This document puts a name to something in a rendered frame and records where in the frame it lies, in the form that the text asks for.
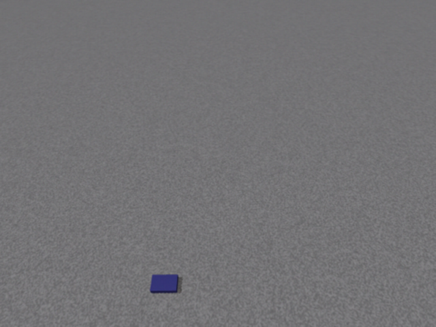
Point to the small box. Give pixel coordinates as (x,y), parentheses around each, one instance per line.
(164,284)

